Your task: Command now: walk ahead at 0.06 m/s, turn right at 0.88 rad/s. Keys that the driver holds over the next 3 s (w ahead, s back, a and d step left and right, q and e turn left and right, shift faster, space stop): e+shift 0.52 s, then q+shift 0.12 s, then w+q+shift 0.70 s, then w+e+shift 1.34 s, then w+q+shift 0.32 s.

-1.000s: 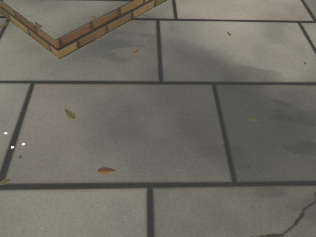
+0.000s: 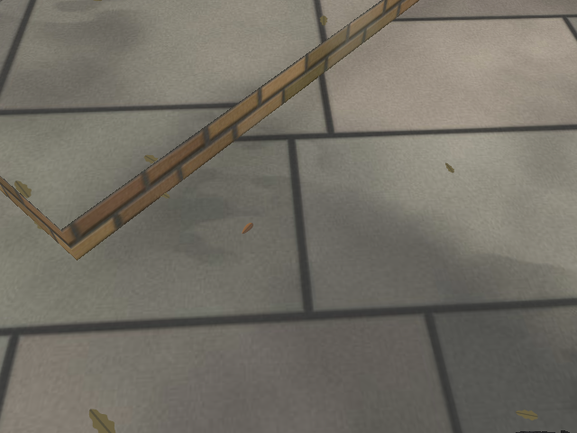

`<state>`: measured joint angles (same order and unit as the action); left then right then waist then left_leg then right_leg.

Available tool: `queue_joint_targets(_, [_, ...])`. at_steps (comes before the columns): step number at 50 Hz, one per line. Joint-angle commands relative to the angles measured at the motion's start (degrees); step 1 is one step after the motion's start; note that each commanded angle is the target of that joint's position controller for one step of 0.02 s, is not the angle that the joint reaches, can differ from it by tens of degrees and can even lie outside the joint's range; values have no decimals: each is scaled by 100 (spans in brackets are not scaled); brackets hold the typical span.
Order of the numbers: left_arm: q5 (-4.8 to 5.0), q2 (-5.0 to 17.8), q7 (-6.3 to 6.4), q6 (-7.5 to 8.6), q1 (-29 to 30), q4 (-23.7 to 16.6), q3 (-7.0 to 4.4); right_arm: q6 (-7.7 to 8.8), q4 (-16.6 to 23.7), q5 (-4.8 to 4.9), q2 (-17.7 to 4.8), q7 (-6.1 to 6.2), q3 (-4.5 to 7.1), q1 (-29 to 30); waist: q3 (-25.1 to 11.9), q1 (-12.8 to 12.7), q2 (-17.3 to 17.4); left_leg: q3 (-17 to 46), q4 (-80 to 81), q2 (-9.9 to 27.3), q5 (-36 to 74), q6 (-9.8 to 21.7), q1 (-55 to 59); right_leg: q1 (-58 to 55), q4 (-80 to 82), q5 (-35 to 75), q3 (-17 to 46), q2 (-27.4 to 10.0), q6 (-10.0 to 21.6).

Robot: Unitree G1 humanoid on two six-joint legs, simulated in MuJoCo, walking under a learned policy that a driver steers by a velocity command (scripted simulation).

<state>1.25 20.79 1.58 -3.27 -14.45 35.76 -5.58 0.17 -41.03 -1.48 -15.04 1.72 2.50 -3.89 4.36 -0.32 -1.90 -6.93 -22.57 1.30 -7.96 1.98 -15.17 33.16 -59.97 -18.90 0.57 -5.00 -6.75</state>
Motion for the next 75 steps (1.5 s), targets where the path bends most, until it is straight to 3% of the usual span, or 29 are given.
queue_joint_targets(1, [-2,101,-150,56,-12,-510,49,47,348,29,-1011,3,307,294,-935,39,795,671,707,1593,1383,1185,727,-439,813,341,-99,-156,120])
queue_joint_targets(8, [-36,586,-248,-149,-217,-580,-198,79,41,344,-1079,-246,441,-183,-980,-219,411,-206,-917,1464,755,168,458,-2304,3300,1322,-286,273,970])
queue_joint_targets(9, [-37,1357,-117,-121,-586,-579,-422,76,97,157,-833,-274,377,-368,-975,-199,-1180,-689,-2641,785,-1220,-403,-999,-3405,3726,3790,1373,-805,1532])
queue_joint_targets(10, [-211,1734,-115,5,-304,-802,-427,73,485,-28,-710,-220,303,-2,-1171,-125,-1918,79,-3925,-38,-3034,-731,-2541,-3667,3814,4016,3236,-1715,2659])
queue_joint_targets(11, [-255,1337,-190,157,-281,-827,-354,53,482,-2,-1021,-164,385,409,-1333,-458,-950,879,-4562,-27,-2836,-646,-2680,-3556,3954,3614,2853,-1529,2680])
queue_joint_targets(14, [-2,928,-90,219,391,-817,-213,53,360,68,-1058,-25,418,158,-998,26,-441,1196,-4102,83,-1619,-490,-2585,-2992,3894,2846,2021,-851,1983])
queue_joint_targets(28, [-19,766,19,40,911,-982,-155,195,52,167,-996,-257,391,-484,-1306,190,-991,1272,-451,-370,-208,-415,-83,-2150,3179,1989,2861,-92,1502])
queue_joint_targets(29, [-42,532,16,48,670,-891,-69,196,62,101,-1040,-257,394,-469,-1325,94,-729,1447,-22,-19,413,-254,390,-1947,2899,1426,2620,133,1286])
queue_joint_targets(30, [-178,95,0,55,172,-753,82,170,240,-20,-1210,-244,368,-194,-1357,-228,516,2704,464,1028,1002,136,761,-1586,1886,-342,1899,802,952])
queue_joint_targets(31, [-174,222,23,98,184,-885,58,161,205,-201,-1222,-242,310,-43,-849,-407,1707,4061,753,1706,1135,1159,292,-901,1166,-1861,1398,1339,609])
queue_joint_targets(33, [-242,542,41,153,150,-562,2,223,286,-38,-577,-274,84,208,-806,-316,966,3742,965,1369,-1222,1131,33,-1099,645,-1195,1357,723,305])
queue_joint_targets(35, [-245,605,-9,244,502,-595,-29,82,113,322,-1356,-201,309,-458,-471,59,1283,3917,1276,1092,-2914,988,453,-331,510,-847,580,701,160])
queue_joint_targets(40, [-104,-36,-122,755,785,-499,159,2,187,351,-1195,34,300,-936,-386,72,1312,3353,1279,312,-2218,721,50,-1721,2769,-655,188,986,374])
queue_joint_targets(43, [27,131,-89,874,173,-163,48,-30,541,390,-1037,36,293,-571,-352,-330,1039,3212,806,-80,-1876,460,-733,-3246,4735,955,22,830,627])
queue_joint_targets(44, [20,358,-23,859,-436,46,-30,9,719,410,-830,7,249,-349,-584,-560,907,2902,219,-308,-1794,99,-1789,-4570,4733,1120,196,293,760])
queue_joint_targets(45, [24,415,23,829,-811,99,-33,77,740,428,-260,-74,90,-579,-1055,-601,-78,2256,-1621,-563,-2091,-58,-2735,-5547,4368,442,1100,-816,927])
queue_joint_targets(46, [-125,834,2,786,-605,17,-142,220,1083,521,-298,-147,74,-526,-755,-456,-899,1740,-2504,-338,-1860,-122,-3945,-5059,4531,-950,2501,-1965,1559])
queue_joint_targets(47, [-189,725,-10,829,-282,-22,-146,290,1194,568,-513,-180,75,-348,-493,-398,-972,1558,-3352,276,-1576,-180,-4358,-4645,4806,-1792,2948,-2240,1833])
queue_joint_targets(50, [-168,229,-3,878,-285,57,29,206,1012,375,-682,-276,149,-502,-92,-355,-487,1338,-4533,456,-870,-279,-4708,-4423,4921,-709,1553,-1491,1437])
queue_joint_targets(60, [-167,544,-112,887,-635,636,9,227,1355,415,-288,-642,-81,646,883,-403,-72,171,-2725,471,645,145,-3063,-3271,5600,2134,-1261,-926,1152])
queue_joint_targets(64, [-137,1223,-105,704,-555,663,-145,149,1129,515,-1107,-591,313,-859,-556,804,-942,-526,-2615,-614,-535,756,-353,-3721,2813,8313,-1526,-1166,1090])
queue_joint_targets(65, [-74,1219,-90,740,-361,528,-135,50,731,507,-1636,-516,604,-2308,-1274,1548,-757,-212,-2120,-746,-280,1048,1888,-2651,1152,7879,-1476,-1015,953])
queue_joint_targets(66, [-180,461,-74,861,-611,454,82,-61,367,543,-1879,-398,680,-2836,-1340,1339,379,1113,-2055,-211,-508,1200,3671,-674,-1025,1899,-1185,-331,665])
queue_joint_targets(67, [-97,-196,-112,1128,-970,-105,336,64,646,431,-2310,-399,669,-2350,-2372,473,2073,5114,-318,1184,-3024,2440,4632,1152,-3048,-1419,-97,810,526])
queue_joint_targets(68, [72,541,-131,1332,-253,-124,247,191,732,310,-1552,-421,490,-2479,-2715,1021,900,5675,579,1424,-3916,1999,4391,1285,-2895,-644,905,393,784])
queue_joint_targets(69, [294,516,-113,1354,90,-208,239,306,530,221,-1385,-419,440,-2506,-1697,894,576,5321,924,1487,-3562,1736,3422,1435,-2624,-300,698,252,873])
queue_joint_targets(70, [229,354,-51,1327,102,-152,311,412,528,207,-1328,-425,387,-2079,-1064,535,-132,4716,925,1418,-2746,1566,2277,1132,-2200,-56,659,-60,901])
queue_joint_targets(72, [153,247,-93,1077,-490,166,295,505,616,4,-850,-413,210,-1206,-574,-110,249,3323,809,996,-1832,1386,631,354,-1800,473,686,-562,943])
queue_joint_targets(75, [115,64,-122,691,-499,362,309,650,361,104,-576,-407,120,-1156,-1,-222,459,2003,1222,689,-989,1129,-356,390,-1371,940,530,-705,809])
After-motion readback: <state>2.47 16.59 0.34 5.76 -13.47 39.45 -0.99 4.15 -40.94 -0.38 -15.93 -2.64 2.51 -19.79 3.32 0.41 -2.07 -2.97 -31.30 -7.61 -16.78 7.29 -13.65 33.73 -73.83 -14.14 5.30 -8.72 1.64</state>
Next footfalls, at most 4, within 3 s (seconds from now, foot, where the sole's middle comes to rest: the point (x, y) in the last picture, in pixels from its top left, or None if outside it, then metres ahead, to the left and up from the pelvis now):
0.16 right None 0.07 -0.15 -0.78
0.58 left None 0.19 0.04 -0.78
0.90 right None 0.03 -0.15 -0.78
1.30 left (284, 401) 0.51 0.03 -0.78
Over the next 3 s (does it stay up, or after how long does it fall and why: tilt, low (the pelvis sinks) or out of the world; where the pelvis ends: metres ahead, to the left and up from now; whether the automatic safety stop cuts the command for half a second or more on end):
stays up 1.61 -0.50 -0.01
